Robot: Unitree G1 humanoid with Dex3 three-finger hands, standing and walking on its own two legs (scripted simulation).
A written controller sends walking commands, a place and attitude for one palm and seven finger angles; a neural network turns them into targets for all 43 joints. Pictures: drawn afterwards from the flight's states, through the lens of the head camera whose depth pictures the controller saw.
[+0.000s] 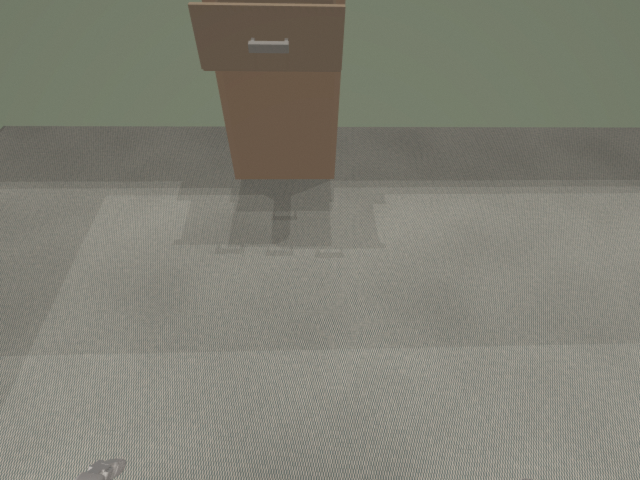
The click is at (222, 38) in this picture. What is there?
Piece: drawer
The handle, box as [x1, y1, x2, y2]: [248, 38, 288, 52]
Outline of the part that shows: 248,41 249,52 288,52 287,38 285,38 284,41 255,41 254,38 251,38 251,40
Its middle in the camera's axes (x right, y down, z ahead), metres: -0.15 -0.56 +1.11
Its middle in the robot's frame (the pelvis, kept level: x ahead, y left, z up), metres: +1.21 +0.21 +0.00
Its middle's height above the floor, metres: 0.77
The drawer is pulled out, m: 0.28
